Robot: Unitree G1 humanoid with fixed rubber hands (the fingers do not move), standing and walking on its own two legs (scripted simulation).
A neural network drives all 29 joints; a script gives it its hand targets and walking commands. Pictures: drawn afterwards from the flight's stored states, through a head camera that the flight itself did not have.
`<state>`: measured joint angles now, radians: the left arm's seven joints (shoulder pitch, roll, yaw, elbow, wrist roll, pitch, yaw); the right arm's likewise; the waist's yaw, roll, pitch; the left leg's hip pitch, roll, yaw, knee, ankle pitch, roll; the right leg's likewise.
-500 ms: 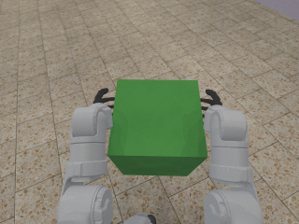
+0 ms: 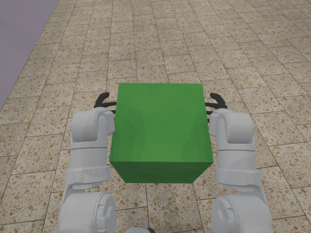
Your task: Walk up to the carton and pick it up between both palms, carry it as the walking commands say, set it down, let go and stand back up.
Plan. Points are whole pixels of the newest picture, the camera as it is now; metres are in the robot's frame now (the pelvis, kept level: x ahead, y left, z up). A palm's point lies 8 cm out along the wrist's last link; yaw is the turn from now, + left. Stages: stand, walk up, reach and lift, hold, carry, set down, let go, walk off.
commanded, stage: carry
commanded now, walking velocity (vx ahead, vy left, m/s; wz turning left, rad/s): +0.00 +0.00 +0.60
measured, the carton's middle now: (159, 138) +0.37 +0.03 +0.01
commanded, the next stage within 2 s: none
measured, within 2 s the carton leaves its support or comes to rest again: neither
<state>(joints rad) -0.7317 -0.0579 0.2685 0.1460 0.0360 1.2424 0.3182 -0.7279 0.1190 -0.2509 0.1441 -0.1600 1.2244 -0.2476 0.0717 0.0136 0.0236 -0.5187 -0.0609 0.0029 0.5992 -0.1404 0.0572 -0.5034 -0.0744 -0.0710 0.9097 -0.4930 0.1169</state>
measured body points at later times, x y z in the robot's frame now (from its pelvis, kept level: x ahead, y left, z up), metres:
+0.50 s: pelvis -0.09 +0.02 +0.01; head -0.08 +0.02 +0.46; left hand +0.24 +0.25 +0.12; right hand +0.30 -0.03 +0.12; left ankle -0.03 +0.13 -0.72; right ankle -0.05 -0.10 -0.70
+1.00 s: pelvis -0.13 +0.01 +0.01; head -0.16 +0.00 +0.46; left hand +0.19 +0.21 +0.14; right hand +0.24 -0.07 +0.14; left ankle -0.03 +0.13 -0.72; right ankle -0.05 -0.10 -0.72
